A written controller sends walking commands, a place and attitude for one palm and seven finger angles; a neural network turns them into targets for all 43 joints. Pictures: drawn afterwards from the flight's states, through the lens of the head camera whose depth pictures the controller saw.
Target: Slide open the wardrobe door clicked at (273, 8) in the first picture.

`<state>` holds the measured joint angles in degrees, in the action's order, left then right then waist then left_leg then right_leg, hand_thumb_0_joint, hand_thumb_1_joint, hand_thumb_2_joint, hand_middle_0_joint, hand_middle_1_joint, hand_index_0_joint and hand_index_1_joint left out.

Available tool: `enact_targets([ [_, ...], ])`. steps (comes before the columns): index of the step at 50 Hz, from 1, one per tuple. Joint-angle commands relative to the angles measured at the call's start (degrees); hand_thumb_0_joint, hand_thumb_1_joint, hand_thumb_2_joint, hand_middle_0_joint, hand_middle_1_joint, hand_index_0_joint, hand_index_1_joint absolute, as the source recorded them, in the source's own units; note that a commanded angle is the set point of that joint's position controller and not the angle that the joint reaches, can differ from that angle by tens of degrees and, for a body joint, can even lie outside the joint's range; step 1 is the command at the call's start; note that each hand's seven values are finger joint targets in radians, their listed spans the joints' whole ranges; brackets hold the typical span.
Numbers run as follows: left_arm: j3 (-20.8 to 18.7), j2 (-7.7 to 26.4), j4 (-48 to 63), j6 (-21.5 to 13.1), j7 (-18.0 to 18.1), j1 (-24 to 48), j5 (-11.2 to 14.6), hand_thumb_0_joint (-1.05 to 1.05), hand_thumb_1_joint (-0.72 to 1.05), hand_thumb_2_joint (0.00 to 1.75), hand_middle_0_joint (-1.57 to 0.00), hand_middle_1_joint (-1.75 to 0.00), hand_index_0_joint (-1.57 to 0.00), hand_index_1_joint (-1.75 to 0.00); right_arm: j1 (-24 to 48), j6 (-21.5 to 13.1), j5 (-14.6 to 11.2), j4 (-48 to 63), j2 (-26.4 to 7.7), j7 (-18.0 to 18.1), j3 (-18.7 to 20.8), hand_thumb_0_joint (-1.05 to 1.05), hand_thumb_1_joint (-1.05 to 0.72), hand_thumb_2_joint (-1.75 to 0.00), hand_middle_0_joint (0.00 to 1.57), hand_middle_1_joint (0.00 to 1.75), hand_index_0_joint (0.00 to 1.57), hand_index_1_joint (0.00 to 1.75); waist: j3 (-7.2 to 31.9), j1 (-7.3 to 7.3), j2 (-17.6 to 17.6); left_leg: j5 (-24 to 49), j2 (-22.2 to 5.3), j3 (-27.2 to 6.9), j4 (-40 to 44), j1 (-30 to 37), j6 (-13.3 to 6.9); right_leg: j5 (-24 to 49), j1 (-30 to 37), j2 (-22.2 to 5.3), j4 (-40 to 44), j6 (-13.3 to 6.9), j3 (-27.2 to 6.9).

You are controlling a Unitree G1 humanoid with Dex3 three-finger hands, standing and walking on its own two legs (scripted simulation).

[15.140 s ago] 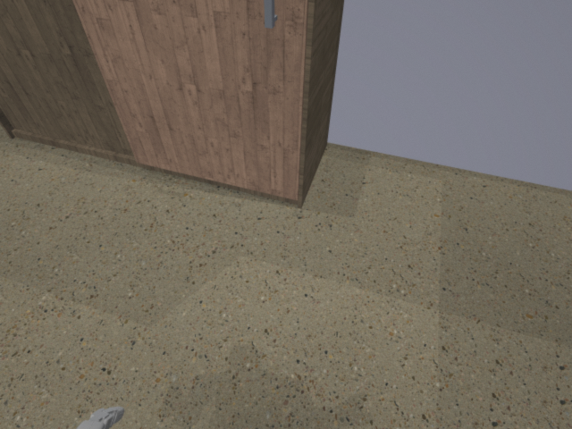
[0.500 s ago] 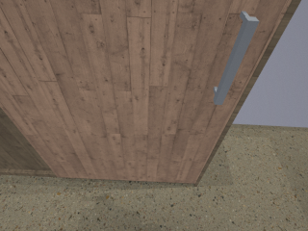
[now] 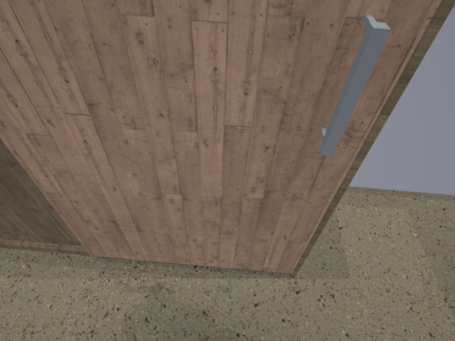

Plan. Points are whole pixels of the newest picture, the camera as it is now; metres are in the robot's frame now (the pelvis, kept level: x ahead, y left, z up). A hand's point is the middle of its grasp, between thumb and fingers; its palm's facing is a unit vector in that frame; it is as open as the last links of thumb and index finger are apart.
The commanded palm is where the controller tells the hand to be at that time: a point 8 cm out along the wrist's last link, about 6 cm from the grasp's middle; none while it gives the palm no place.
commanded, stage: come to a stop and stand still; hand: right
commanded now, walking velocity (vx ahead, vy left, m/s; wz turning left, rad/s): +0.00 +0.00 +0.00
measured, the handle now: (344, 93) +0.51 -0.16 +0.21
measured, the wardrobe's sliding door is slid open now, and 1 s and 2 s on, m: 0.00 0.00 0.00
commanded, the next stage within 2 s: look again from close up in 0.46 s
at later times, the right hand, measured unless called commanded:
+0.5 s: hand out of the picture +0.05 -0.20 -0.17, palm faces -0.03 +0.98 -0.21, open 7.4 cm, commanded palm none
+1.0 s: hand out of the picture +0.06 -0.21 -0.16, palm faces -0.04 +0.97 -0.24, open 7.4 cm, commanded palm none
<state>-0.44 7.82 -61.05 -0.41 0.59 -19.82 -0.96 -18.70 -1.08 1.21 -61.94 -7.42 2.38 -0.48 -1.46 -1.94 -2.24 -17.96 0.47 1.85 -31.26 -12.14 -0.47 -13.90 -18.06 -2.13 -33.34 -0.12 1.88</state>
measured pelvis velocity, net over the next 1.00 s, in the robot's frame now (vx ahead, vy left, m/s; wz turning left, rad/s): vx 0.03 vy -0.01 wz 0.04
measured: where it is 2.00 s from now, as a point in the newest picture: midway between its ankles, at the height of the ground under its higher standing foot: outside the picture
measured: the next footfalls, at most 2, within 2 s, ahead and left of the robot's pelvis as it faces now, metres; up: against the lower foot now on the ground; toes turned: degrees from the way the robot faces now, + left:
none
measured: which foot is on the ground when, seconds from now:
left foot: down 0.00-1.00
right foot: down 0.00-1.00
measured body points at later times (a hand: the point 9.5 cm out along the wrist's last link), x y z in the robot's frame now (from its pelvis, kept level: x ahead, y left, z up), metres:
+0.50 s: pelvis +0.03 -0.02 +0.01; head +0.04 -0.03 +0.45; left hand +0.06 +0.22 -0.14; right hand +0.05 -0.26 -0.15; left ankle -0.01 +0.12 -0.73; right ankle +0.04 -0.12 -0.73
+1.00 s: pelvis +0.03 -0.01 +0.01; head +0.04 -0.02 +0.46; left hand +0.07 +0.23 -0.14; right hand +0.06 -0.26 -0.15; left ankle -0.01 +0.12 -0.73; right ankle +0.04 -0.12 -0.73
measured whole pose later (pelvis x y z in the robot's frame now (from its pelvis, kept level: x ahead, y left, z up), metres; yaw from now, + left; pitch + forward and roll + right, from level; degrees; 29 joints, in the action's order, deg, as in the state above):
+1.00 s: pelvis +0.03 -0.01 +0.01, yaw +2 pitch -1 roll +0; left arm 0.0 11.6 -63.0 -1.2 0.9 -11.0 -0.4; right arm -14.5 -0.6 1.2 -61.1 -12.6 1.5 -0.5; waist -2.1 0.4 0.9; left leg -17.3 -1.5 -1.0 -25.8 -7.6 1.2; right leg -13.3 -11.6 -0.3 -25.8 -1.3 4.9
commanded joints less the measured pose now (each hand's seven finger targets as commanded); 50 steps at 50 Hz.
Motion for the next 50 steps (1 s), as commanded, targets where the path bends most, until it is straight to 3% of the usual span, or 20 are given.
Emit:
enact_targets([
  [1, -0.5, 5.7, 3.7, -1.2, 0.4, -1.4, -0.2, 0.00, 0.90, 0.90, -0.20, -0.30, -0.20, -0.30, -2.0, -0.6, -0.2, 3.7, -6.0, 0.5, 1.6, 0.00, -0.90, -0.90, 0.20, 0.30, 0.20, 0.30, -4.5, 1.58, -0.5, -2.7, -3.8, -4.3, 5.7, -4.5, -2.3, -2.9, -1.9, -4.3, 10.6, -1.9, -6.8],
  [6, -0.6, 6.8, 3.8, -1.4, 0.6, -0.1, -0.1, 0.00, 0.90, 0.90, -0.20, -0.30, -0.20, -0.30, -2.4, -0.5, -0.2, 4.1, -6.4, 0.2, 1.4, 0.00, -0.90, -0.90, 0.20, 0.30, 0.20, 0.30, -4.6, 2.15, 2.6, 1.4, -4.2, -4.4, 5.7, -3.4, -1.7, -2.3, -0.6, -4.2, 12.1, -2.3, -6.6],
  [9, -0.6, 7.5, 3.7, -1.6, 0.6, 0.1, -0.1, 0.00, 0.90, 0.90, -0.20, -0.30, -0.20, -0.30, -1.6, -0.5, -0.1, 4.8, -7.3, 0.2, 1.6, 0.00, -0.90, -0.90, 0.20, 0.30, 0.20, 0.30, -2.8, 1.94, 3.8, 4.2, -4.7, -4.6, 5.8, -2.3, -1.4, 2.4, 1.7, -4.1, 11.4, -2.4, -5.6],
  [15, -0.7, 9.0, 3.6, -2.0, 0.7, 2.3, 0.0, 0.00, 0.90, 0.90, -0.20, -0.30, -0.20, -0.30, -1.3, -0.5, -0.2, 5.2, -9.1, 0.1, 1.8, 0.00, -0.90, -0.90, 0.20, 0.30, 0.20, 0.30, 1.1, 2.13, 1.6, 9.1, -5.3, -4.7, 5.7, -0.2, -0.9, 10.2, 6.0, -4.2, 10.1, -2.5, -4.3],
  [27, -0.9, 10.6, 3.0, -1.6, 0.6, 5.7, 0.2, 0.00, 0.90, 0.90, -0.20, -0.30, -0.20, -0.30, 0.1, -0.2, -0.1, 4.2, -10.5, -0.3, 1.5, 0.00, -0.90, -0.90, 0.20, 0.30, 0.20, 0.30, -0.5, 1.90, 1.3, 9.0, -5.8, -5.3, 7.9, -0.8, -0.6, 8.5, 7.5, -4.3, 11.2, -2.2, -3.7],
  [35, -0.9, 11.4, 2.2, -1.8, 0.7, 7.1, 0.3, 0.00, 0.90, 0.90, -0.20, -0.30, -0.20, -0.30, 0.4, -0.3, -0.2, 3.5, -11.4, -0.3, 1.5, 0.00, -0.90, -0.90, 0.20, 0.30, 0.20, 0.30, 1.6, 2.00, 1.6, 12.8, -6.2, -5.5, 7.9, 0.5, -0.5, 13.7, 10.0, -4.5, 10.4, -2.2, -3.3],
  [38, -1.0, 11.4, 1.9, -1.8, 0.7, 7.3, 0.4, 0.00, 0.90, 0.90, -0.20, -0.30, -0.20, -0.30, 0.3, -0.4, 0.0, 3.3, -11.4, -0.3, 1.5, 0.00, -0.90, -0.90, 0.20, 0.30, 0.20, 0.30, 0.7, 2.14, 3.1, 12.7, -6.2, -5.7, 8.6, 0.4, -0.5, 12.9, 9.8, -4.6, 10.8, -2.2, -3.3],
  [50, -0.8, 11.9, 0.4, -1.6, 0.6, 7.9, 0.3, 0.00, 0.90, 0.90, -0.20, -0.30, -0.20, -0.30, 1.9, -0.4, -0.2, 2.6, -12.3, -0.4, 1.6, 0.00, -0.90, -0.90, 0.20, 0.30, 0.20, 0.30, -0.2, 2.19, 2.8, 11.5, -6.5, -6.1, 9.9, 0.5, -0.6, 10.4, 9.6, -4.6, 12.7, -1.8, -3.3],
])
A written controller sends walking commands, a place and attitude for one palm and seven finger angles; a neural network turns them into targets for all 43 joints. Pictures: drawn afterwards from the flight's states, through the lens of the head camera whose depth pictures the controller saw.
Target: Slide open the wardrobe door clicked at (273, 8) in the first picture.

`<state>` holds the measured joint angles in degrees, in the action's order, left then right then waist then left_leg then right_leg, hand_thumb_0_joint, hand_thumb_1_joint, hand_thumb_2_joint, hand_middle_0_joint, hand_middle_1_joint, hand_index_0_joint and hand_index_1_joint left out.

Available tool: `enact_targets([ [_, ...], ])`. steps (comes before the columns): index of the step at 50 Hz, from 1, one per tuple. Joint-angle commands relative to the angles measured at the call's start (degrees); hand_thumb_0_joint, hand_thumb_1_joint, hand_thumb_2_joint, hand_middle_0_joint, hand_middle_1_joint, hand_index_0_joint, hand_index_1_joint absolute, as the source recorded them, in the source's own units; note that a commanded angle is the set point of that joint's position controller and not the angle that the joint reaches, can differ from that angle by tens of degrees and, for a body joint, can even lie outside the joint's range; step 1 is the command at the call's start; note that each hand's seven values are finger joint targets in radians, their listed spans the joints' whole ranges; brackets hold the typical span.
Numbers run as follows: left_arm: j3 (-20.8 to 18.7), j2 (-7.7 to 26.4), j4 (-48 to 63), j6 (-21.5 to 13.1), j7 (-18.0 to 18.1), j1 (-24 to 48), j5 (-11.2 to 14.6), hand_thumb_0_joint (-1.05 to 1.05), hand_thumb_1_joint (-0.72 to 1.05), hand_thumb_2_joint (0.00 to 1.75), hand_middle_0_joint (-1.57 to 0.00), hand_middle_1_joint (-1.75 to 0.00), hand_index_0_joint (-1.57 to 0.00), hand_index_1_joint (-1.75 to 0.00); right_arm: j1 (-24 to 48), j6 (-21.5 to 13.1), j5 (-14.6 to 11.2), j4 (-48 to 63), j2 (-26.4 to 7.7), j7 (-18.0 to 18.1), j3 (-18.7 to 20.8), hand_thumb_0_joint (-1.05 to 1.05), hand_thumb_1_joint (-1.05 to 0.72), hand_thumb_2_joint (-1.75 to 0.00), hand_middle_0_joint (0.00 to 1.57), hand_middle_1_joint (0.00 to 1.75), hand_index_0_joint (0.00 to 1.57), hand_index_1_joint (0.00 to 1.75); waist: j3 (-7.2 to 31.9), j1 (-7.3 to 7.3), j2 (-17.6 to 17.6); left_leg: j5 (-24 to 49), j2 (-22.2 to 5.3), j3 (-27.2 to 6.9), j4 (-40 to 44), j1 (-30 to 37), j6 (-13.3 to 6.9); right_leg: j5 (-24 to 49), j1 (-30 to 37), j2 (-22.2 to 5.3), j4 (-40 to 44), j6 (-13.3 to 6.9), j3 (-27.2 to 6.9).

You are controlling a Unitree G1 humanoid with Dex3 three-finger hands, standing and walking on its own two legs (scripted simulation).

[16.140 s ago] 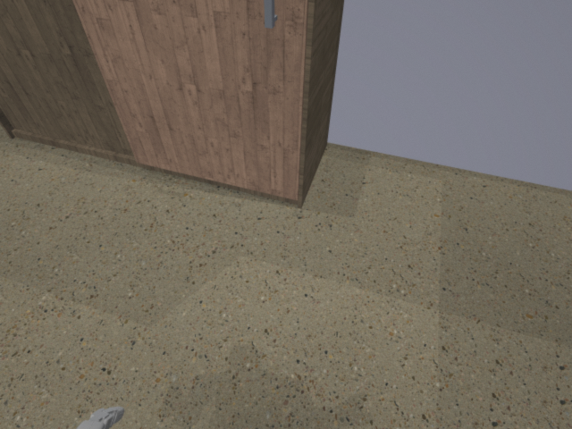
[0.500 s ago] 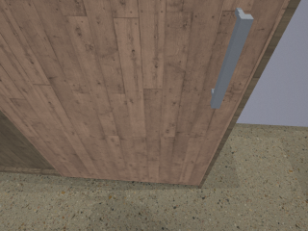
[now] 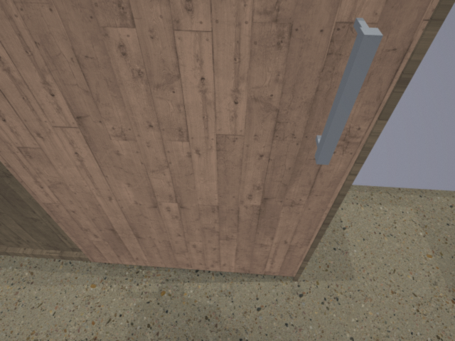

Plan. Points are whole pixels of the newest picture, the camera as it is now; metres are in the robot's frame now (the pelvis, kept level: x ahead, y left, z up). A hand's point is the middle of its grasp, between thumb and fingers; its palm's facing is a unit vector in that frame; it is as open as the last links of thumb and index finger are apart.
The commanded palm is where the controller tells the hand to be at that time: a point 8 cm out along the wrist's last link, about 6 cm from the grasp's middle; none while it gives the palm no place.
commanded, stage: look again from close up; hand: right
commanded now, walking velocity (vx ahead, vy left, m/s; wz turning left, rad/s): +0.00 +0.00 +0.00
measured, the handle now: (338, 100) +0.47 -0.16 +0.20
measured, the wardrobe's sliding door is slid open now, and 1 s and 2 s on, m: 0.00 0.00 0.00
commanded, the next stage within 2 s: raise the hand with hooked fingers in 0.70 s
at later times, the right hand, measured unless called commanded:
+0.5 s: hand out of the picture +0.01 -0.18 -0.17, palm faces +0.00 +0.97 -0.22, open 7.4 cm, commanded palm none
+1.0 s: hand (353, 309) +0.19 -0.18 +0.01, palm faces +0.27 +0.96 -0.10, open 7.6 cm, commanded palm +0.10 -0.23 -0.03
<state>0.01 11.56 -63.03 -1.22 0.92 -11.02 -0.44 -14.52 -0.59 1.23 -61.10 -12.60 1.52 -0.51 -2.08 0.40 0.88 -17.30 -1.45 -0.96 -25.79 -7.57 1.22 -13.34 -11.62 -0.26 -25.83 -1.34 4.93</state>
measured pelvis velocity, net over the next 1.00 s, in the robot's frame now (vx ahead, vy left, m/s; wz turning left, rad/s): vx -0.02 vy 0.02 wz -0.06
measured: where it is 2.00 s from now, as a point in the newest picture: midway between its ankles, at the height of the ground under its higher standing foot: outside the picture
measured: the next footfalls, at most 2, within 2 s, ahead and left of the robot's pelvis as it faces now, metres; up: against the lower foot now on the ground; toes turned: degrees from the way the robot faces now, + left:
none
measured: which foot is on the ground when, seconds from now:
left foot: down 0.00-1.00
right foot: down 0.00-1.00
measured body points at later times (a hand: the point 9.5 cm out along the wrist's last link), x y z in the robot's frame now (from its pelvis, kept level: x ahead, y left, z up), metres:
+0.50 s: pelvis +0.00 +0.01 +0.00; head +0.00 +0.01 +0.45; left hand +0.03 +0.26 -0.15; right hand +0.01 -0.23 -0.15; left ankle -0.04 +0.13 -0.74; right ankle +0.01 -0.10 -0.74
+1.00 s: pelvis -0.02 +0.02 -0.01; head -0.03 +0.03 +0.44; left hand +0.11 +0.26 -0.12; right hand +0.17 -0.23 +0.02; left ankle -0.04 +0.13 -0.74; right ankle +0.01 -0.10 -0.74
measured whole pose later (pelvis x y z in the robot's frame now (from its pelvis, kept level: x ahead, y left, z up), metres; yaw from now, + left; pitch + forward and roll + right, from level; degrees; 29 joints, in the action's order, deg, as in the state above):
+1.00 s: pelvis -0.02 +0.02 -0.01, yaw -3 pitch +0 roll +0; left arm -0.7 13.0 -46.4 -13.4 4.7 -14.8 2.4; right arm -20.3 -11.2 -9.8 -8.1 -10.4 2.6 4.7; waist 2.3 -1.3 -1.7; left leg -20.5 -1.6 2.6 -34.5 -14.3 -0.1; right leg -14.3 -19.2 -0.2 -33.2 -0.2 1.3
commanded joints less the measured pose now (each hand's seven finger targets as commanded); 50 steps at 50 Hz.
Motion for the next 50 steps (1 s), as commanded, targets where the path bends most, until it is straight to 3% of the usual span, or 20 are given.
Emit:
enact_targets([
  [1, -1.3, 8.2, 2.3, -0.9, 0.3, -0.9, -0.2, 0.00, 0.90, 0.90, -0.20, -0.30, -0.20, -0.30, -2.4, -0.9, -0.3, 1.8, -7.1, 0.4, 1.6, 0.00, -0.90, -0.90, 0.20, 0.30, 0.20, 0.30, 0.7, -0.10, -0.7, 10.8, -4.6, -3.4, 4.5, -3.9, -2.4, 9.9, 3.4, -6.4, 5.2, -0.6, -6.4],
  [13, -1.3, 7.9, 1.4, -0.8, 0.3, -0.9, -0.1, 0.00, 0.90, 0.90, -0.20, -0.30, -0.20, -0.30, -2.4, -1.1, -0.2, 1.3, -7.2, 0.3, 1.6, 0.00, -0.90, -0.90, 0.20, 0.30, 0.20, 0.30, 0.4, 0.03, 0.6, 12.2, -4.8, -3.9, 5.8, -4.0, -2.5, 9.9, 4.1, -6.6, 5.4, -0.2, -6.0],
  [22, -1.1, 7.9, 0.8, -0.8, 0.3, -1.3, -0.2, 0.00, 0.90, 0.90, -0.20, -0.30, -0.20, -0.30, -2.2, -1.1, -0.4, 0.8, -7.2, 0.2, 1.6, 0.00, -0.90, -0.90, 0.20, 0.30, 0.20, 0.30, 0.3, -0.19, -1.0, 10.7, -4.7, -4.1, 6.4, -4.0, -2.7, 8.9, 3.7, -6.5, 6.0, 0.2, -6.2],
  [39, -1.3, 7.4, 0.4, -0.7, 0.4, -1.5, -0.2, 0.00, 0.90, 0.90, -0.20, -0.30, -0.20, -0.30, -3.4, -1.4, -0.3, 0.3, -6.7, 0.3, 1.5, 0.00, -0.90, -0.90, 0.20, 0.30, 0.20, 0.30, 0.2, -0.09, -0.2, 12.0, -4.8, -4.3, 7.0, -4.4, -2.7, 9.4, 4.3, -6.5, 5.6, 0.4, -6.0],
  [40, -1.1, 6.1, 4.4, -1.0, 0.2, 1.2, 0.3, 0.00, 0.90, 0.90, -0.20, -0.30, -0.20, -0.30, -8.0, -2.1, 0.1, -1.4, -4.0, 2.9, 0.9, 0.00, -0.90, -0.90, 0.20, 0.30, 0.20, 0.30, -1.5, 0.74, -1.6, 31.4, -8.1, -7.3, 6.4, -5.7, -1.0, 13.9, 1.0, -6.8, -7.5, 1.8, -3.0],
  [41, -2.5, 14.4, 22.9, -8.2, 2.8, -1.8, 3.3, 0.00, 0.90, 0.90, -0.20, -0.30, -0.20, -0.30, 35.7, -14.2, -11.4, 84.9, -20.5, 2.0, 12.0, 0.00, -0.88, -0.89, 0.20, 0.32, 0.20, 0.32, 26.8, -5.54, -9.7, 25.6, -1.7, 0.3, -0.6, -0.1, -2.6, 16.5, 15.0, 0.5, 0.7, 0.1, -4.4],
  [42, -0.9, 8.9, 21.7, -13.4, 4.7, 3.1, 3.1, 0.00, 0.90, 0.90, -0.20, -0.30, -0.20, -0.30, 8.5, -11.6, -7.4, 71.6, -15.0, 3.4, 10.8, 0.00, -0.85, -0.88, 0.20, 0.33, 0.20, 0.33, 24.0, 1.60, -18.7, 14.1, 0.8, 2.0, -3.0, -2.7, -3.8, 22.1, 18.4, -1.8, 1.8, -0.8, -2.5],
  [43, -1.8, 9.9, 19.2, -14.7, 5.1, 2.3, 3.6, 0.00, 0.90, 0.90, -0.20, -0.30, -0.20, -0.30, 6.6, -9.3, -8.4, 68.1, -12.1, 6.5, 8.2, 0.00, -0.83, -0.87, 0.21, 0.34, 0.21, 0.34, 19.2, -0.63, -16.2, 6.9, 1.1, 4.6, -2.6, -4.4, -3.4, 14.3, 10.5, -1.7, 1.4, 1.1, -3.0],
  [44, -1.5, 6.5, 18.7, -14.6, 4.5, 0.3, 4.1, 0.00, 0.90, 0.90, -0.20, -0.30, -0.20, -0.30, -9.7, -4.5, -8.9, 56.6, 3.2, 5.7, 0.1, 0.00, -0.81, -0.86, 0.21, 0.36, 0.21, 0.36, 11.1, -1.99, -9.9, 5.7, 1.3, 6.1, -2.3, -8.4, -2.7, 8.1, 6.6, -3.0, 2.5, 0.5, -3.6],
  [45, -1.5, 9.1, 23.6, -15.2, 4.3, 2.0, 4.3, 0.00, 0.90, 0.90, -0.20, -0.30, -0.20, -0.30, 0.6, -6.4, -11.9, 68.5, -0.7, 4.5, 3.3, 0.00, -0.78, -0.85, 0.21, 0.37, 0.21, 0.37, 4.4, -2.49, -6.7, 3.9, 1.0, 6.2, -1.3, -10.1, -2.2, 2.3, 1.8, -2.0, 2.4, 0.4, -5.4],
  [46, -2.6, 9.8, 24.7, -15.9, 4.7, 2.4, 3.8, 0.00, 0.90, 0.90, -0.20, -0.30, -0.20, -0.30, 0.1, -9.3, -11.9, 68.3, -3.9, 3.6, 6.5, 0.00, -0.76, -0.84, 0.21, 0.39, 0.21, 0.39, 3.0, -3.70, -1.5, 0.5, 1.3, 6.3, -0.5, -13.6, -1.9, -1.1, 0.1, -1.5, 0.5, 0.2, -5.4],
  [47, -2.9, 9.7, 25.6, -16.3, 4.8, 2.5, 2.8, 0.00, 0.90, 0.90, -0.20, -0.30, -0.20, -0.30, -1.6, -12.4, -11.7, 64.3, -3.7, 2.3, 7.8, 0.00, -0.74, -0.83, 0.21, 0.40, 0.21, 0.40, -0.6, -3.41, 3.1, -3.1, 1.8, 6.6, -1.1, -17.7, -1.5, -3.3, -4.4, -0.6, -1.6, 0.3, -5.4],
  [48, -3.3, 9.6, 26.7, -16.2, 4.4, 2.3, 2.6, 0.00, 0.90, 0.90, -0.20, -0.30, -0.20, -0.30, -6.5, -15.0, -12.0, 57.3, -3.7, 0.5, 10.2, 0.00, -0.71, -0.82, 0.21, 0.42, 0.21, 0.42, -2.5, -2.25, 7.5, -5.8, 1.9, 6.7, -2.0, -20.2, -1.5, -4.1, -8.0, -0.1, -3.8, 0.6, -5.5],
  [50, -3.9, 9.0, 28.8, -15.7, 2.7, 3.4, 1.5, 0.00, 0.90, 0.90, -0.20, -0.30, -0.20, -0.30, -16.8, -21.7, -13.8, 47.7, -0.2, -6.3, 11.1, 0.00, -0.67, -0.80, 0.22, 0.45, 0.22, 0.45, -2.6, 1.22, 13.8, -7.8, 2.5, 6.8, -7.3, -25.2, -1.7, -4.1, -16.0, 0.3, -9.1, 1.6, -4.6],
])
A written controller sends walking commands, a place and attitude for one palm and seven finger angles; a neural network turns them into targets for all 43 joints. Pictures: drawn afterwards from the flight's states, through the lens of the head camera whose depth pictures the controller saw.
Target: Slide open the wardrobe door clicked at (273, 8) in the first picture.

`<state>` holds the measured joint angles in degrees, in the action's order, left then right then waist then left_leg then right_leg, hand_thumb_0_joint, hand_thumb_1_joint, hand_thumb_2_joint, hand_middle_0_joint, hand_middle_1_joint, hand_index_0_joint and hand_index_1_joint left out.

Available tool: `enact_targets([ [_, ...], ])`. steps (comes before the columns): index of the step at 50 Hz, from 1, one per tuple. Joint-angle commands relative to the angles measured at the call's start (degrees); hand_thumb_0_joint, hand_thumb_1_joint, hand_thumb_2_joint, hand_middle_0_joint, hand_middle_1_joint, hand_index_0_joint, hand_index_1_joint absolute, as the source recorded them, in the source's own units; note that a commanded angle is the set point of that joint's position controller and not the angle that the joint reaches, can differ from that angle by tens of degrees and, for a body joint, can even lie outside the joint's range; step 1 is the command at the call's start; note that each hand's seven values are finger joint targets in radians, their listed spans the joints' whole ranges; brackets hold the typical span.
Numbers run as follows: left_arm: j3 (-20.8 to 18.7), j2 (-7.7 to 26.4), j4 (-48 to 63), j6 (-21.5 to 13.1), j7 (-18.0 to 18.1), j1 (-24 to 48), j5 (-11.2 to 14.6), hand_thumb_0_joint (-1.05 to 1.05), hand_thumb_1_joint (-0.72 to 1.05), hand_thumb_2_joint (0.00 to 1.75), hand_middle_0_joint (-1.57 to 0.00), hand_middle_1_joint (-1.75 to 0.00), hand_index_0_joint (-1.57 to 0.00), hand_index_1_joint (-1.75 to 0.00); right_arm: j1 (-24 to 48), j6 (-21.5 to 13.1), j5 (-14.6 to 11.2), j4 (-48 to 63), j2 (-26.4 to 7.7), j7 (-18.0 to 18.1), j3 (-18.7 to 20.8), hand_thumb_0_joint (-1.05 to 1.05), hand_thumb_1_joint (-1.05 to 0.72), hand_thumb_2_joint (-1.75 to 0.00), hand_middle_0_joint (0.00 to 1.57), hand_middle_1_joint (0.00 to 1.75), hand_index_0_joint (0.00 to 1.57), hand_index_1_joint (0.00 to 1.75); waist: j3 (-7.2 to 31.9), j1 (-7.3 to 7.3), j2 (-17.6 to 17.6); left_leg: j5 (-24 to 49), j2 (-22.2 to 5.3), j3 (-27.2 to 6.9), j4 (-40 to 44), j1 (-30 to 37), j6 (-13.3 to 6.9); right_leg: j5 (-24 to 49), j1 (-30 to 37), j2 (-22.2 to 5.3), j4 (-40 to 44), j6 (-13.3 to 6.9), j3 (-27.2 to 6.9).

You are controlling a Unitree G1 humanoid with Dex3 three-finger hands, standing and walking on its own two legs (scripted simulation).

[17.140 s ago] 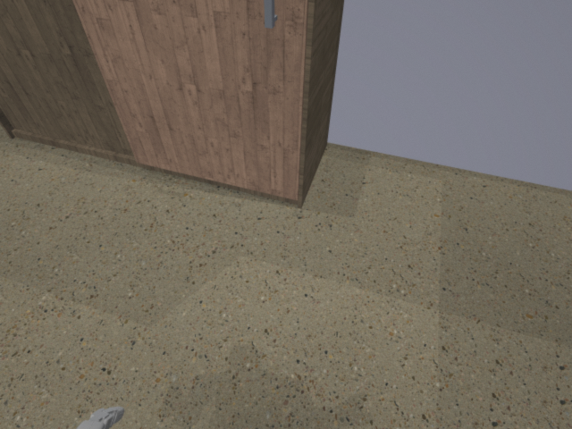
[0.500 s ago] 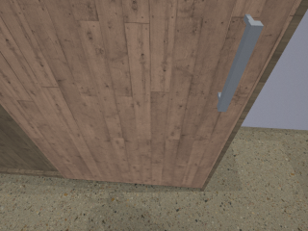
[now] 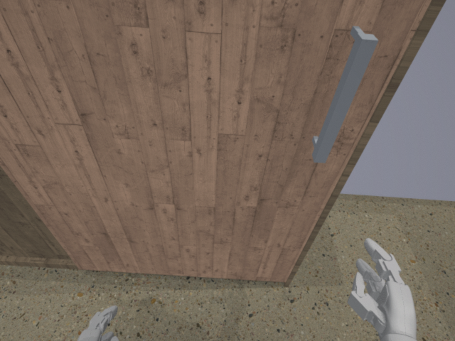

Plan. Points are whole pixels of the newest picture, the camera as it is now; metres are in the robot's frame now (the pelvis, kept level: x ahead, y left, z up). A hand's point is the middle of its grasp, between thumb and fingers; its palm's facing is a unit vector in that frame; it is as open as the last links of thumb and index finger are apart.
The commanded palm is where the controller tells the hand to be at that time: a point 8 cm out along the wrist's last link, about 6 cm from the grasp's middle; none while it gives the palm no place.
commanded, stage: raise the hand with hooked fingers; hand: right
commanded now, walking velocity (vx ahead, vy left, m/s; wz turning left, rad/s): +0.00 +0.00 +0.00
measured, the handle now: (335, 101) +0.50 -0.15 +0.21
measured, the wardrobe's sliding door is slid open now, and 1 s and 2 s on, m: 0.00 0.00 0.00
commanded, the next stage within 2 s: move the hooked fingers beside the handle in 1.90 s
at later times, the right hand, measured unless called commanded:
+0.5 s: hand (372, 290) +0.21 -0.20 +0.06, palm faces -0.11 +0.99 -0.12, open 10.3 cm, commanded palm +0.17 -0.27 +0.07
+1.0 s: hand (447, 242) +0.24 -0.26 +0.16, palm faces +0.04 +0.99 -0.11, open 13.1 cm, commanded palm +0.21 -0.30 +0.17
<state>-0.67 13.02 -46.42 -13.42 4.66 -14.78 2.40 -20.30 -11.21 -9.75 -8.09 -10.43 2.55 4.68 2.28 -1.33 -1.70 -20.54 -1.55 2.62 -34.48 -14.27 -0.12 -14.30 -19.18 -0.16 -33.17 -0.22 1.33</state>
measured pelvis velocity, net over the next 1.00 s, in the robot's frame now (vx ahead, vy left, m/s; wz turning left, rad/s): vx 0.00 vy -0.01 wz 0.00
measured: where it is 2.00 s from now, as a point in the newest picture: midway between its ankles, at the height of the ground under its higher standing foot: outside the picture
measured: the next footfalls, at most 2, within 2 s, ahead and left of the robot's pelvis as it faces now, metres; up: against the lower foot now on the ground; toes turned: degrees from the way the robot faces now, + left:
none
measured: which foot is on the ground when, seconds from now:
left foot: down 0.00-1.00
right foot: down 0.00-1.00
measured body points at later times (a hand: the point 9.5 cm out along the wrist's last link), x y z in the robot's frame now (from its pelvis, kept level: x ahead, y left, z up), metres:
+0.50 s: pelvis -0.01 +0.01 -0.03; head +0.00 +0.01 +0.42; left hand +0.18 +0.23 -0.10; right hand +0.21 -0.25 +0.07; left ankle -0.02 +0.11 -0.73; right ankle +0.03 -0.12 -0.73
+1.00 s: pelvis +0.00 -0.01 +0.00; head -0.02 +0.00 +0.45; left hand +0.19 +0.22 -0.05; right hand +0.24 -0.32 +0.17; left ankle -0.02 +0.11 -0.73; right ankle +0.03 -0.12 -0.73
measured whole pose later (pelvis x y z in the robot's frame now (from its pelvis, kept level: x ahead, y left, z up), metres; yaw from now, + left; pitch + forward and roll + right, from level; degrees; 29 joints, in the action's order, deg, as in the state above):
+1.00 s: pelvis +0.00 -0.01 +0.00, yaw +0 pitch -1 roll +1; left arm 3.4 14.2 -34.6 -17.4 6.5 -12.9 4.2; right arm -6.1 1.4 -21.7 4.9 -24.6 -22.4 23.5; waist 2.4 2.6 -1.8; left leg -19.7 -0.3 3.2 -32.8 -12.2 0.2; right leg -15.9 -19.2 -1.3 -35.8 -0.6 0.5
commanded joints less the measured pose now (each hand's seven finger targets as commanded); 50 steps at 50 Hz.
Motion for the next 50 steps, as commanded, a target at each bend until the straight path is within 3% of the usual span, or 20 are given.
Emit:
enact_targets([
  [1, -3.6, 7.7, 13.5, -3.3, -1.9, 7.9, -1.5, 0.00, 0.90, 0.90, -0.20, -0.30, -0.20, -0.30, -14.4, -14.7, -4.1, -6.1, -1.9, -11.6, 6.0, 0.00, -0.64, -0.79, 0.22, 0.47, 0.22, 0.47, -5.3, 4.00, 17.7, -3.8, 2.3, 2.4, -1.2, -19.0, -0.5, -3.1, -11.5, 0.4, -4.3, 0.7, -0.7],
  [2, -4.0, 8.2, 15.4, -3.2, -2.7, 8.4, -1.4, 0.00, 0.90, 0.90, -0.20, -0.30, -0.20, -0.30, -15.4, -17.6, -5.0, -6.3, -3.2, -15.8, 6.9, 0.00, -0.62, -0.78, 0.22, 0.48, 0.22, 0.48, -2.5, 4.44, 17.4, -0.8, 2.0, 1.4, -3.4, -18.2, -0.7, -2.1, -13.2, 0.8, -6.9, 0.7, -0.2],
  [3, -4.7, 8.9, 17.3, -3.0, -3.6, 8.2, -0.8, 0.00, 0.90, 0.90, -0.20, -0.30, -0.20, -0.30, -16.7, -19.0, -5.3, -8.7, -6.1, -20.3, 9.6, 0.00, -0.60, -0.77, 0.22, 0.50, 0.22, 0.50, -0.7, 5.29, 12.3, 3.9, 1.5, 0.1, -5.1, -15.9, -1.4, 0.3, -12.8, 1.3, -8.5, 0.8, 0.5],
  [5, -4.4, 9.3, 22.0, -2.7, -3.7, 9.9, 0.1, 0.00, 0.90, 0.90, -0.20, -0.30, -0.20, -0.30, -13.8, -17.0, -6.6, -1.3, -11.2, -25.6, 12.5, 0.00, -0.55, -0.75, 0.22, 0.53, 0.22, 0.53, 6.9, 5.93, 5.9, 8.7, 0.3, -2.1, -6.4, -12.4, -1.0, 2.2, -12.7, 2.1, -11.0, 0.1, 2.2],
  [6, -4.2, 8.8, 24.2, -2.5, -3.4, 10.5, 0.3, 0.00, 0.90, 0.90, -0.20, -0.30, -0.20, -0.30, -12.1, -15.0, -7.6, 4.2, -12.4, -26.5, 13.7, 0.00, -0.53, -0.74, 0.23, 0.54, 0.23, 0.54, 10.2, 6.42, 2.5, 8.0, 0.2, -2.6, -6.3, -11.2, -0.7, 2.1, -11.8, 2.3, -11.2, -0.2, 2.7],
  [9, -3.6, 7.8, 26.2, -2.3, -1.8, 8.5, 0.0, 0.00, 0.90, 0.90, -0.20, -0.30, -0.20, -0.30, -1.3, -13.0, -11.2, 20.1, -14.9, -24.5, 17.2, 0.00, -0.46, -0.71, 0.23, 0.58, 0.23, 0.58, 15.0, 4.37, -2.5, 4.8, 0.6, -4.4, -5.1, -12.6, 0.4, 1.3, -8.9, 1.6, -12.6, -1.0, 1.6],
  [12, -2.7, 6.7, 23.9, -3.2, -0.6, 5.2, -0.8, 0.00, 0.90, 0.90, -0.20, -0.30, -0.20, -0.30, 8.1, -17.3, -10.6, 32.4, -14.0, -19.1, 15.7, 0.00, -0.39, -0.68, 0.24, 0.63, 0.24, 0.63, 14.1, 0.88, -6.0, 6.7, 2.2, -2.4, -6.2, -16.0, -0.3, 3.2, -4.1, 0.0, -12.9, -1.5, -0.9],
  [14, -2.2, 7.2, 21.3, -4.2, 0.0, 3.6, -1.2, 0.00, 0.90, 0.90, -0.20, -0.30, -0.20, -0.30, 12.4, -19.6, -8.7, 33.6, -12.9, -17.9, 11.4, 0.00, -0.34, -0.66, 0.24, 0.66, 0.24, 0.66, 10.0, -1.71, -5.9, 5.2, 2.8, -2.2, -6.3, -19.6, -0.7, 1.8, -4.0, -0.7, -13.4, -1.9, -2.2],
  [16, -1.7, 7.9, 19.8, -5.1, 0.3, 3.5, -0.8, 0.00, 0.90, 0.90, -0.20, -0.30, -0.20, -0.30, 11.7, -20.0, -8.0, 29.9, -11.7, -19.3, 8.1, 0.00, -0.29, -0.64, 0.24, 0.69, 0.24, 0.69, 6.5, -3.17, -5.8, 2.9, 2.9, -1.6, -5.7, -21.4, -0.6, -0.8, -4.6, -1.0, -13.0, -2.0, -3.1],
  [18, -1.1, 8.9, 19.2, -5.4, 0.8, 3.9, 0.0, 0.00, 0.90, 0.90, -0.20, -0.30, -0.20, -0.30, 12.3, -16.8, -8.0, 24.3, -13.0, -22.5, 7.2, 0.00, -0.25, -0.62, 0.25, 0.72, 0.25, 0.72, 3.7, -3.57, -4.5, 0.8, 2.6, -2.7, -3.2, -20.6, -0.4, -2.8, -5.8, -0.9, -12.2, -2.2, -3.7],
  [21, -1.1, 9.4, 19.5, -5.1, 1.6, 4.9, 0.9, 0.00, 0.90, 0.90, -0.20, -0.30, -0.20, -0.30, 8.5, -7.3, -8.4, 15.6, -18.1, -26.9, 12.4, 0.00, -0.18, -0.59, 0.25, 0.76, 0.25, 0.76, 6.0, -0.29, -0.3, -0.9, 1.3, -4.8, 0.6, -15.6, 0.2, -2.9, -7.3, -0.6, -9.8, -2.1, -3.1],
  [23, -1.0, 9.0, 20.5, -4.4, 1.8, 6.4, 1.2, 0.00, 0.90, 0.90, -0.20, -0.30, -0.20, -0.30, 5.3, -0.7, -9.9, 11.5, -21.6, -28.0, 18.3, 0.00, -0.13, -0.57, 0.25, 0.80, 0.25, 0.80, 8.0, 2.86, -0.2, 2.0, 0.8, -4.9, 1.4, -10.5, 0.2, 0.0, -6.5, -0.4, -8.3, -1.8, -3.0],
  [24, -0.5, 8.4, 21.9, -4.2, 1.7, 7.1, 1.1, 0.00, 0.90, 0.90, -0.20, -0.30, -0.20, -0.30, 4.6, 1.2, -11.4, 14.0, -21.0, -27.9, 19.3, 0.00, -0.11, -0.56, 0.26, 0.81, 0.26, 0.81, 10.2, 3.76, -0.2, 5.2, 0.5, -4.1, 1.2, -8.4, 0.5, 2.2, -5.2, -0.1, -7.5, -1.7, -2.7],
  [28, 0.2, 7.0, 23.3, -4.6, 1.3, 8.1, 0.7, 0.00, 0.90, 0.90, -0.20, -0.30, -0.20, -0.30, 5.1, 2.6, -16.6, 20.9, -22.6, -24.0, 27.5, 0.00, -0.01, -0.52, 0.26, 0.87, 0.26, 0.87, 13.2, 6.06, 4.0, 13.7, 1.3, -1.7, 0.4, -3.1, 0.9, 7.4, -3.4, -0.2, -5.6, -1.2, -3.0],
  [32, 0.0, 7.7, 22.2, -6.3, 0.4, 5.7, 0.7, 0.00, 0.90, 0.90, -0.20, -0.30, -0.20, -0.30, 8.7, -0.5, -15.0, 24.6, -18.9, -22.5, 22.3, 0.00, 0.08, -0.48, 0.27, 0.93, 0.27, 0.93, 10.2, 3.66, -1.3, 14.3, 2.8, 0.5, 0.3, -8.0, 0.5, 7.5, 1.3, -0.4, -3.8, -1.3, -1.9],
  [36, -0.1, 9.0, 20.7, -7.5, 1.0, 4.4, 1.4, 0.00, 0.90, 0.90, -0.20, -0.30, -0.20, -0.30, 14.4, 2.2, -12.4, 22.8, -18.7, -25.0, 17.2, 0.00, 0.17, -0.44, 0.28, 0.99, 0.28, 0.99, 7.2, 1.77, -3.0, 10.4, 2.8, 0.4, 2.7, -9.4, 0.4, 4.6, 3.2, -0.8, -1.8, -1.8, -2.5],
  [39, 0.1, 9.6, 20.4, -7.7, 2.0, 5.1, 1.6, 0.00, 0.90, 0.90, -0.20, -0.30, -0.20, -0.30, 19.2, 5.2, -11.9, 23.2, -23.2, -25.9, 19.9, 0.00, 0.24, -0.41, 0.28, 1.03, 0.28, 1.03, 6.6, 2.56, -1.8, 8.9, 2.7, 0.3, 4.5, -7.7, 0.2, 3.9, 4.5, -0.7, 0.2, -2.1, -3.1],
  [43, 1.0, 8.9, 20.9, -7.7, 2.4, 6.7, 1.3, 0.00, 0.90, 0.90, -0.20, -0.30, -0.20, -0.30, 24.0, 6.5, -12.1, 28.7, -28.7, -24.3, 25.9, 0.00, 0.34, -0.37, 0.29, 1.10, 0.29, 1.10, 10.0, 4.54, -5.3, 9.8, 3.0, 1.6, 5.1, -3.5, -0.6, 6.4, 8.8, -0.7, 2.8, -1.6, -3.8],
  [48, 1.8, 8.3, 20.3, -6.8, 2.0, 7.6, 1.6, 0.00, 0.90, 0.90, -0.20, -0.30, -0.20, -0.30, 24.8, 9.8, -14.0, 23.0, -27.4, -24.4, 27.8, 0.00, 0.45, -0.32, 0.30, 1.17, 0.30, 1.17, 8.5, 5.15, -4.5, 14.0, 3.3, 2.0, 6.8, -0.8, -0.9, 8.9, 10.5, -0.5, 4.2, -1.0, -3.5],
  [50, 2.2, 8.5, 20.3, -6.2, 1.9, 8.1, 2.1, 0.00, 0.90, 0.90, -0.20, -0.30, -0.20, -0.30, 27.4, 12.9, -13.7, 20.7, -26.5, -25.5, 25.5, 0.00, 0.50, -0.30, 0.30, 1.20, 0.30, 1.20, 5.6, 4.63, -5.9, 12.9, 3.1, 1.9, 7.7, -2.0, -0.7, 7.0, 10.0, -0.5, 5.4, -0.8, -3.5],
])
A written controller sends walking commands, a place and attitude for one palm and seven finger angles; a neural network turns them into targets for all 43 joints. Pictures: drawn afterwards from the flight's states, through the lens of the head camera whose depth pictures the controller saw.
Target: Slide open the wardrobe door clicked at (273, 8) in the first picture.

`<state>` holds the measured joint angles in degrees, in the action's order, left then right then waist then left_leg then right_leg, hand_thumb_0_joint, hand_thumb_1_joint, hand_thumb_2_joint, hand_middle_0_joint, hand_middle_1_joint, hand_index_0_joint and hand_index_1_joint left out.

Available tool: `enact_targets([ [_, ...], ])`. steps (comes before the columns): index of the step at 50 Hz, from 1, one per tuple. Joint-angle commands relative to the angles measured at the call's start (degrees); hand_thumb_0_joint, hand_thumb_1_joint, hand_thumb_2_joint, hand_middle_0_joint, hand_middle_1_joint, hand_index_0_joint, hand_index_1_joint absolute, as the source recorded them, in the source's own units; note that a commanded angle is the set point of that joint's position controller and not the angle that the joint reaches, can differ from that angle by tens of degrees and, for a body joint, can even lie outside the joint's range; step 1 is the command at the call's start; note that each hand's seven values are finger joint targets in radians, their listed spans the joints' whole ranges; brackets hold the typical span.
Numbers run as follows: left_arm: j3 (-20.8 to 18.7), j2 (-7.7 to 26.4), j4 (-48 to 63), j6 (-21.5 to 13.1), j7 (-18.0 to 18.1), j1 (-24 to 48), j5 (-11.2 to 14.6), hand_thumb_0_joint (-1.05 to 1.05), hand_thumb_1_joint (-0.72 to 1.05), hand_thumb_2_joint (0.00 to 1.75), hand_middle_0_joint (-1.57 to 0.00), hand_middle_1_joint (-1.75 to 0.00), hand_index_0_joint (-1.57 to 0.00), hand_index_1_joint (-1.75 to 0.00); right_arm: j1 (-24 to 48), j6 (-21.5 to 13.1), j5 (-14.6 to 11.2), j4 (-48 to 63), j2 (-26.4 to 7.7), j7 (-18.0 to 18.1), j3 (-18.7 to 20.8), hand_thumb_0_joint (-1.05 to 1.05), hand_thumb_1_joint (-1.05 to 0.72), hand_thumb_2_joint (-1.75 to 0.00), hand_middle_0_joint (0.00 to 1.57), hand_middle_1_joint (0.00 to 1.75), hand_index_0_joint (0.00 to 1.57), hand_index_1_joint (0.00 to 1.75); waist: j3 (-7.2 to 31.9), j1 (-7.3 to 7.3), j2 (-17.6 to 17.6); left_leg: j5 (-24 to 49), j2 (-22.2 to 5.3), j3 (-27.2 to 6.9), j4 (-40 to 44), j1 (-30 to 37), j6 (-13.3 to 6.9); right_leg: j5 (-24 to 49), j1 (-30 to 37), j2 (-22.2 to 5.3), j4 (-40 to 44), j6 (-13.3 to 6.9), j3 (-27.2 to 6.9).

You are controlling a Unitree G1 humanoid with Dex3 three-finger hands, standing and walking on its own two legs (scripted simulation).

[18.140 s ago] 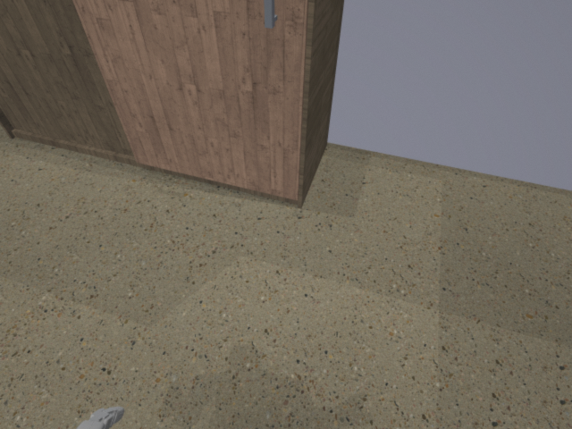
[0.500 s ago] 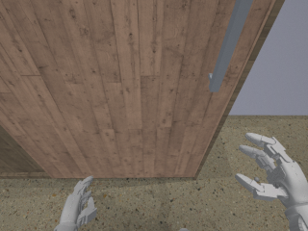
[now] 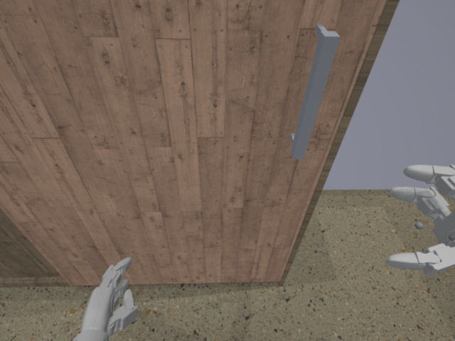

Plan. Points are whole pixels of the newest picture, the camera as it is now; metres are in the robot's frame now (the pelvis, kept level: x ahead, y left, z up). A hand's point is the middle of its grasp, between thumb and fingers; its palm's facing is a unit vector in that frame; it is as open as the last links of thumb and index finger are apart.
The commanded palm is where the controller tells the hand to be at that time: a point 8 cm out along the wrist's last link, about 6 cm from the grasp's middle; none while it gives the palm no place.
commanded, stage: raise the hand with hooked fingers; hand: right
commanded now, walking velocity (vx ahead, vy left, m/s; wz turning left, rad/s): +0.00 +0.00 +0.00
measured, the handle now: (307, 98) +0.50 -0.14 +0.21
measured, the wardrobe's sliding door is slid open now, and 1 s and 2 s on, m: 0.00 0.00 0.00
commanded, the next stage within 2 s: move the hooked fingers beside the handle in 0.90 s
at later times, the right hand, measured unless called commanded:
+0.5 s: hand out of the picture +0.28 -0.28 +0.24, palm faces +0.07 +0.99 -0.12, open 14.0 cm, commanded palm +0.23 -0.31 +0.24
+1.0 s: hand (427, 175) +0.28 -0.25 +0.23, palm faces -0.01 +0.99 -0.14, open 14.0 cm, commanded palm +0.25 -0.30 +0.24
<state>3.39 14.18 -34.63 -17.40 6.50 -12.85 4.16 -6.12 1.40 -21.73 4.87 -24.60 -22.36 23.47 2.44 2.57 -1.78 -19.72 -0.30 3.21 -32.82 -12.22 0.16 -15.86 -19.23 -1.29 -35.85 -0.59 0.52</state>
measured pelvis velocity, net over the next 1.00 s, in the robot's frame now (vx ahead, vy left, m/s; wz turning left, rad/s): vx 0.01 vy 0.02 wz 0.00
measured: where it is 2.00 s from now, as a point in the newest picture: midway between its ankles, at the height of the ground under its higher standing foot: outside the picture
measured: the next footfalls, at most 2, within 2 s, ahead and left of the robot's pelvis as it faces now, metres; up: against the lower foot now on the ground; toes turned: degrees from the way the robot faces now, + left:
none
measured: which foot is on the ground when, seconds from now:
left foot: down 0.00-1.00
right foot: down 0.00-1.00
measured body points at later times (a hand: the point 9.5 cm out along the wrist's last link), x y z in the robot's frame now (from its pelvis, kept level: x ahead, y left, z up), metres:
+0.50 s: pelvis -0.01 +0.01 +0.01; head -0.03 +0.04 +0.46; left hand +0.19 +0.23 -0.06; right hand +0.27 -0.34 +0.24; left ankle -0.02 +0.12 -0.73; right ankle +0.04 -0.11 -0.73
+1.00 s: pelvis +0.01 +0.02 +0.01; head -0.01 +0.04 +0.46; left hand +0.21 +0.23 -0.06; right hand +0.27 -0.30 +0.24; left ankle -0.02 +0.12 -0.73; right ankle +0.04 -0.11 -0.73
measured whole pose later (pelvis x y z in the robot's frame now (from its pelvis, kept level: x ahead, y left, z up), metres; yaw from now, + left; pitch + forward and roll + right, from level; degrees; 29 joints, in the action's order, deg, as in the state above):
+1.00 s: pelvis +0.01 +0.02 +0.01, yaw +0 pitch -2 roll +0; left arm 4.9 15.4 -34.3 -10.9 5.4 -10.8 5.8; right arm 8.7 16.6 -20.7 -1.0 -30.0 -28.5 27.1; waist 1.7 3.6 -4.0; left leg -17.5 0.1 3.4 -26.8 -6.9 -0.9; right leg -12.8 -13.2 -1.4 -28.3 0.4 0.3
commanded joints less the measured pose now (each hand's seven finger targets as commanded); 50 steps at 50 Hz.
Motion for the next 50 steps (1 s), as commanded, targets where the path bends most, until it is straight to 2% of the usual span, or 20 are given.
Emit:
enact_targets([
  [1, -1.7, 7.5, 8.4, -1.7, 0.1, 6.2, 0.6, 0.00, 0.90, 0.90, -0.20, -0.30, -0.20, -0.30, 14.9, 2.2, -1.1, 5.9, -11.5, -1.3, 4.9, 0.00, 0.50, -0.30, 0.30, 1.20, 0.30, 1.20, 3.2, 0.18, -5.8, 10.8, 1.8, 1.2, 6.7, -4.9, -1.0, 7.2, 9.7, 0.5, 8.7, -0.5, -2.8],
  [3, -1.5, 7.7, 8.4, -0.9, 0.2, 6.4, 1.0, 0.00, 0.90, 0.90, -0.20, -0.30, -0.20, -0.30, 17.3, 5.5, -0.3, 3.2, -11.3, -2.3, 3.1, 0.00, 0.50, -0.30, 0.30, 1.20, 0.30, 1.20, 1.0, -0.10, -4.0, 9.6, 1.7, 0.6, 8.3, -5.2, -1.0, 5.8, 9.3, 0.6, 9.2, -0.7, -3.1],
  [6, -1.3, 8.0, 9.3, 0.1, 0.4, 7.3, 1.2, 0.00, 0.90, 0.90, -0.20, -0.30, -0.20, -0.30, 23.6, 8.2, 0.5, 4.8, -15.2, -3.4, 4.4, 0.00, 0.50, -0.30, 0.30, 1.20, 0.30, 1.20, 3.8, -0.34, -1.6, 8.4, 1.6, 0.6, 9.0, -4.8, -0.8, 5.1, 10.9, 1.0, 9.8, -1.2, -3.4],
  [10, -0.4, 6.8, 10.1, 0.1, 0.4, 9.3, 0.7, 0.00, 0.90, 0.90, -0.20, -0.30, -0.20, -0.30, 31.6, 5.9, 0.7, 12.3, -21.6, -2.6, 9.5, 0.00, 0.50, -0.30, 0.30, 1.20, 0.30, 1.20, 10.1, 0.47, -6.1, 8.7, 1.7, 0.1, 9.8, -1.7, -1.4, 7.1, 15.8, 1.3, 10.1, -1.1, -3.4],
  [13, -0.1, 6.6, 9.5, -0.1, 0.4, 9.5, 0.4, 0.00, 0.90, 0.90, -0.20, -0.30, -0.20, -0.30, 31.6, 4.4, -0.2, 12.0, -24.5, -2.4, 13.2, 0.00, 0.50, -0.30, 0.30, 1.20, 0.30, 1.20, 12.5, 1.22, -6.1, 11.2, 1.8, 0.1, 10.5, 0.9, -1.6, 9.3, 17.3, 1.4, 10.3, -1.0, -3.1],
  [16, -0.2, 7.0, 8.1, 0.5, 0.3, 9.3, 1.1, 0.00, 0.90, 0.90, -0.20, -0.30, -0.20, -0.30, 32.4, 7.3, -0.6, 3.6, -22.7, -3.7, 12.1, 0.00, 0.50, -0.30, 0.30, 1.20, 0.30, 1.20, 8.2, 0.58, -5.5, 12.3, 1.5, 0.3, 11.2, -0.1, -1.3, 8.6, 15.6, 1.5, 11.0, -1.0, -2.8],
  [19, -0.3, 8.2, 7.4, 1.7, 0.0, 9.2, 1.9, 0.00, 0.90, 0.90, -0.20, -0.30, -0.20, -0.30, 33.7, 13.0, 0.3, -6.4, -22.2, -5.5, 9.3, 0.00, 0.50, -0.30, 0.30, 1.20, 0.30, 1.20, 1.8, 0.24, -2.5, 9.4, 0.6, -0.6, 12.9, -2.9, -1.0, 5.6, 12.0, 1.3, 11.5, -1.0, -2.8],
  [21, -0.5, 8.6, 8.0, 2.1, -0.3, 9.3, 2.2, 0.00, 0.90, 0.90, -0.20, -0.30, -0.20, -0.30, 34.6, 15.4, 1.3, -9.9, -20.4, -6.4, 5.8, 0.00, 0.50, -0.30, 0.30, 1.20, 0.30, 1.20, 0.3, -0.20, -0.4, 7.4, 0.5, -0.8, 12.8, -4.6, -0.7, 4.4, 10.9, 1.4, 11.5, -1.1, -3.2],
  [23, -0.7, 8.7, 9.1, 2.6, -0.9, 9.6, 2.5, 0.00, 0.90, 0.90, -0.20, -0.30, -0.20, -0.30, 33.2, 17.0, 1.0, -10.6, -18.3, -7.7, 3.5, 0.00, 0.50, -0.30, 0.30, 1.20, 0.30, 1.20, 1.9, -0.02, 0.0, 8.6, 0.0, -2.0, 12.5, -3.7, -0.9, 5.5, 11.2, 1.4, 10.5, -1.0, -2.9],
  [26, -0.8, 8.4, 11.0, 2.7, -1.2, 10.9, 2.3, 0.00, 0.90, 0.90, -0.20, -0.30, -0.20, -0.30, 35.6, 14.6, 0.7, -0.7, -22.3, -8.1, 6.8, 0.00, 0.50, -0.30, 0.30, 1.20, 0.30, 1.20, 9.5, 0.58, -0.6, 11.3, 0.0, -2.4, 11.1, -1.1, -0.8, 8.1, 14.0, 2.1, 9.0, -1.4, -2.4],
  [28, -0.7, 7.7, 11.6, 2.4, -1.5, 11.6, 1.7, 0.00, 0.90, 0.90, -0.20, -0.30, -0.20, -0.30, 34.9, 11.1, -0.5, 6.0, -26.4, -7.0, 11.9, 0.00, 0.50, -0.30, 0.30, 1.20, 0.30, 1.20, 13.1, 1.62, 0.7, 14.6, -0.1, -3.2, 10.8, 2.1, -0.7, 11.1, 14.6, 1.9, 8.1, -1.4, -2.2],
  [30, -0.8, 7.2, 11.7, 1.9, -1.4, 11.4, 1.2, 0.00, 0.90, 0.90, -0.20, -0.30, -0.20, -0.30, 34.8, 7.8, -1.3, 10.3, -28.3, -5.4, 16.2, 0.00, 0.50, -0.30, 0.30, 1.20, 0.30, 1.20, 16.5, 2.18, -1.4, 18.6, 0.0, -2.5, 9.9, 4.6, -0.8, 13.7, 16.3, 2.1, 8.2, -1.5, -1.7],
  [33, -1.0, 7.2, 10.3, 1.8, -1.4, 10.2, 1.0, 0.00, 0.90, 0.90, -0.20, -0.30, -0.20, -0.30, 32.0, 7.0, -1.5, 7.3, -28.4, -3.4, 18.2, 0.00, 0.50, -0.30, 0.30, 1.20, 0.30, 1.20, 12.3, 2.66, -4.6, 19.5, 0.4, -1.7, 10.5, 3.4, -1.0, 14.0, 15.5, 1.8, 8.8, -1.4, -1.1],
  [37, -1.1, 7.8, 8.9, 2.6, -0.9, 9.4, 1.8, 0.00, 0.90, 0.90, -0.20, -0.30, -0.20, -0.30, 33.9, 12.9, 0.7, -1.9, -22.2, -2.9, 11.0, 0.00, 0.50, -0.30, 0.30, 1.20, 0.30, 1.20, 3.2, 0.70, -7.5, 14.3, 0.5, -0.8, 11.4, -2.6, -0.9, 9.4, 13.6, 1.6, 10.7, -1.0, -1.1],
  [38, -1.2, 8.1, 8.9, 3.0, -0.9, 9.3, 1.9, 0.00, 0.90, 0.90, -0.20, -0.30, -0.20, -0.30, 33.7, 14.4, 1.0, -3.1, -20.3, -3.3, 8.4, 0.00, 0.50, -0.30, 0.30, 1.20, 0.30, 1.20, 1.9, 0.52, -5.4, 13.8, 0.4, -1.3, 12.0, -2.6, -0.8, 9.2, 13.0, 1.3, 10.5, -1.0, -1.3],
  [40, -1.3, 8.5, 9.4, 3.3, -0.7, 9.4, 2.3, 0.00, 0.90, 0.90, -0.20, -0.30, -0.20, -0.30, 35.3, 16.3, 1.8, -2.5, -19.7, -4.3, 5.9, 0.00, 0.50, -0.30, 0.30, 1.20, 0.30, 1.20, 3.4, -0.18, -3.6, 13.8, 0.4, -1.2, 11.6, -3.2, -0.5, 9.1, 13.7, 1.4, 10.4, -1.4, -1.7],
  [43, -1.1, 8.0, 10.6, 3.2, -0.7, 10.1, 2.1, 0.00, 0.90, 0.90, -0.20, -0.30, -0.20, -0.30, 36.3, 14.8, 1.4, 3.5, -20.5, -5.3, 5.9, 0.00, 0.50, -0.30, 0.30, 1.20, 0.30, 1.20, 9.1, 0.03, -2.8, 16.9, 0.6, -1.3, 10.8, -0.9, -0.7, 12.1, 16.8, 1.6, 9.4, -1.5, -1.7],
  [46, -1.0, 7.6, 11.1, 2.9, -0.8, 10.3, 1.5, 0.00, 0.90, 0.90, -0.20, -0.30, -0.20, -0.30, 34.7, 11.1, -0.1, 7.6, -24.8, -5.6, 12.0, 0.00, 0.50, -0.30, 0.30, 1.20, 0.30, 1.20, 14.4, 1.16, -0.8, 21.8, 1.1, -0.7, 9.6, 2.5, -0.8, 15.8, 18.6, 2.1, 9.0, -1.8, -1.8],
  [48, -1.0, 7.4, 10.6, 2.9, -1.0, 10.0, 1.2, 0.00, 0.90, 0.90, -0.20, -0.30, -0.20, -0.30, 31.8, 9.5, -1.1, 6.9, -27.5, -5.4, 15.8, 0.00, 0.50, -0.30, 0.30, 1.20, 0.30, 1.20, 14.7, 2.13, -0.8, 23.9, 1.0, -1.0, 9.8, 4.1, -0.7, 17.0, 17.8, 2.1, 8.7, -1.7, -1.3],
  [50, -1.0, 7.4, 9.8, 3.2, -1.1, 10.0, 1.3, 0.00, 0.90, 0.90, -0.20, -0.30, -0.20, -0.30, 31.5, 9.9, -1.4, 2.6, -25.7, -5.2, 15.7, 0.00, 0.50, -0.30, 0.30, 1.20, 0.30, 1.20, 11.6, 1.74, -0.7, 23.2, 1.0, -0.6, 9.9, 2.5, -0.6, 15.7, 16.4, 2.0, 9.1, -1.6, -1.2],
])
